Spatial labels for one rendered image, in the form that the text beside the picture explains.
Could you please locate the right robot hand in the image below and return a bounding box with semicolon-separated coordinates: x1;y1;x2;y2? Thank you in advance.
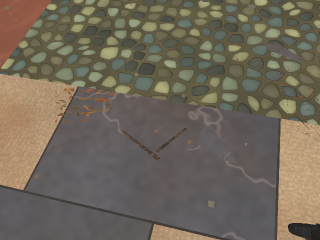
288;223;320;240

